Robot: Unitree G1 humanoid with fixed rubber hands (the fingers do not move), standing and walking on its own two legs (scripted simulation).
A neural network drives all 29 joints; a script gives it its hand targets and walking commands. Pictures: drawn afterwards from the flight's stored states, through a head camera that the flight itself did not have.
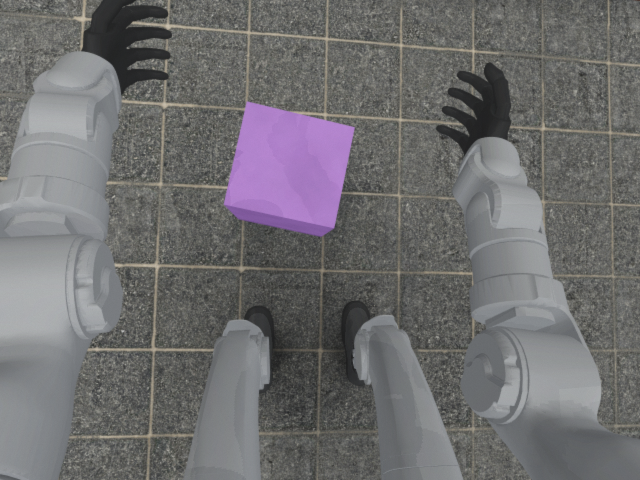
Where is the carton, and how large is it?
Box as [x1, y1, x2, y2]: [224, 102, 354, 236]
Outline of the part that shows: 247,102 224,204 239,219 321,236 334,226 354,127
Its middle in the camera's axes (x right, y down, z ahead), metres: -0.07 -0.14 +0.86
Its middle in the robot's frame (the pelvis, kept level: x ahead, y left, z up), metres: +0.53 +0.02 -0.53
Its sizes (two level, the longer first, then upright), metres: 0.210 0.200 0.250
